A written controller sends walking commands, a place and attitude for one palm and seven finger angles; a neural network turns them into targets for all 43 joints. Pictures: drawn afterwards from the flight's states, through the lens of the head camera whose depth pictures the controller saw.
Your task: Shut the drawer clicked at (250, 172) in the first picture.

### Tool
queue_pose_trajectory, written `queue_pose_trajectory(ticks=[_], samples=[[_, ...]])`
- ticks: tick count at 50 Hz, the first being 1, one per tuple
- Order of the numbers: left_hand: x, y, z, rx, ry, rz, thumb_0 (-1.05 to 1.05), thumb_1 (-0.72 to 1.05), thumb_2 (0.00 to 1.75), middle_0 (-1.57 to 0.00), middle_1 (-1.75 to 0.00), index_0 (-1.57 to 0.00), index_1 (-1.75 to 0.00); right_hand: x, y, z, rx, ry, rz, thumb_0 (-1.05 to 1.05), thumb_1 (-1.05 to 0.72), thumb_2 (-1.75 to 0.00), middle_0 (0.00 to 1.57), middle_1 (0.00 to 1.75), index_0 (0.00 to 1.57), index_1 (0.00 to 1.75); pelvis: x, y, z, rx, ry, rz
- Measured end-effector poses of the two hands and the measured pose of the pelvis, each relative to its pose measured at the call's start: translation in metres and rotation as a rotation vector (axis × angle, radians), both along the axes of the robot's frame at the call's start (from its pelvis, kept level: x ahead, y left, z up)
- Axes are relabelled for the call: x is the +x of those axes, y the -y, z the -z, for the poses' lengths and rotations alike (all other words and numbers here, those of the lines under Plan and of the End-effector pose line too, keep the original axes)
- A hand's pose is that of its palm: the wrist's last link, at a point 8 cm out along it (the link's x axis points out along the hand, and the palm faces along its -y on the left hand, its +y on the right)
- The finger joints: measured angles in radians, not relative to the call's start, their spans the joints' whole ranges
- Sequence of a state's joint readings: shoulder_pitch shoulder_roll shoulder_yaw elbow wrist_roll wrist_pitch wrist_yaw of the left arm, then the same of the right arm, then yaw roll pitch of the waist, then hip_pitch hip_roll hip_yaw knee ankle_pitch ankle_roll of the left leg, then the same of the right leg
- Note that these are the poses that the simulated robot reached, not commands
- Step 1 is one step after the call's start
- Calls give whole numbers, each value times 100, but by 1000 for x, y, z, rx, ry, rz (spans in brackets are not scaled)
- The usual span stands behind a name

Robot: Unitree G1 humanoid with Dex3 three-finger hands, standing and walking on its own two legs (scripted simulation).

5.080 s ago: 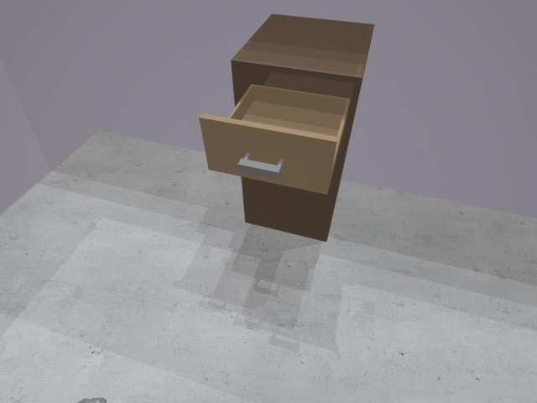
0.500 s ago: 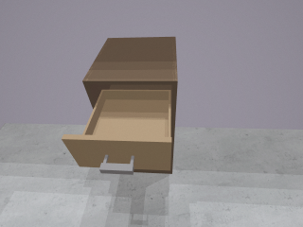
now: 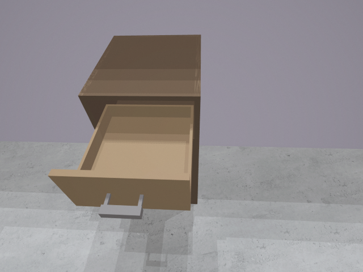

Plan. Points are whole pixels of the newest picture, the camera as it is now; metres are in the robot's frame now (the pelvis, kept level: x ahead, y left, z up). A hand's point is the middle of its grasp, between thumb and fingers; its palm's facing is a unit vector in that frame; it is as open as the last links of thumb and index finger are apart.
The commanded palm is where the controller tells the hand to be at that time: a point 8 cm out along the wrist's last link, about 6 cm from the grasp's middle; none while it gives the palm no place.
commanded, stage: come to a stop and stand still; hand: left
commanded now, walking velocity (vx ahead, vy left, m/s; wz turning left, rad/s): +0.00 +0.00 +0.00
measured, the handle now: (123, 204) +0.30 +0.18 -0.08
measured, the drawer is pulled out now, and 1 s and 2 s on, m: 0.29 0.29 0.29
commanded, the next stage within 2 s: look again from close up in 0.76 s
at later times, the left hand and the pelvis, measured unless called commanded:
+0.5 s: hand out of the picture +0.00 +0.15 -0.17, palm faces +0.03 -0.97 -0.23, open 7.3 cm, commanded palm none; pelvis +0.00 -0.03 +0.00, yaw +1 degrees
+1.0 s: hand out of the picture -0.02 +0.14 -0.17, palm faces +0.03 -0.98 -0.19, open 7.4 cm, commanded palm none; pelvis +0.00 -0.03 +0.00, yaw +1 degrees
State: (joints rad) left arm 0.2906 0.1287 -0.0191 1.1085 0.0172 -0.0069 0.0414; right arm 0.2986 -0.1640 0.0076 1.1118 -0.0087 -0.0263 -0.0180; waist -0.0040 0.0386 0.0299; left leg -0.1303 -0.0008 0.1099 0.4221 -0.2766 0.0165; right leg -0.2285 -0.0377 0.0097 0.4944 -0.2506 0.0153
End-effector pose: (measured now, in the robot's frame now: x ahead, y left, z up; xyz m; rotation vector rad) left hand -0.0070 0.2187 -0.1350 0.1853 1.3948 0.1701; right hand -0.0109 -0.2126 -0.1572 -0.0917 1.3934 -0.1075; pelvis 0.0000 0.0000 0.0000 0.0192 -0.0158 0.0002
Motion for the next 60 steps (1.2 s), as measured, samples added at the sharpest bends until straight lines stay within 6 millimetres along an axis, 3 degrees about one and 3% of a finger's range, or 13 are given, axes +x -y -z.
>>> queue_pose_trajectory(ticks=[13,28,40,60], samples=[[20,10,-3,19,48,2,1,93,89,-20,-30,-20,-30,5,17,-1,2,-12,-5,0,-90,-90,20,30,20,30,5,19,-1,-1,3,-11],[1,28,0,-7,15,-13,1,92,89,-20,-30,-20,-30,-3,31,-5,-12,-32,-10,0,-91,-90,20,30,20,30,1,31,-2,-5,6,-17],[-15,36,4,-36,-20,-26,1,92,89,-20,-30,-20,-30,-18,24,-7,-6,-66,-3,0,-91,-90,20,30,20,30,-2,30,-3,-8,1,-18],[-18,30,6,-44,-21,-28,1,92,89,-20,-30,-20,-30,-24,6,-8,8,-64,13,0,-90,-90,20,30,20,30,-5,22,-2,-8,1,-13]])
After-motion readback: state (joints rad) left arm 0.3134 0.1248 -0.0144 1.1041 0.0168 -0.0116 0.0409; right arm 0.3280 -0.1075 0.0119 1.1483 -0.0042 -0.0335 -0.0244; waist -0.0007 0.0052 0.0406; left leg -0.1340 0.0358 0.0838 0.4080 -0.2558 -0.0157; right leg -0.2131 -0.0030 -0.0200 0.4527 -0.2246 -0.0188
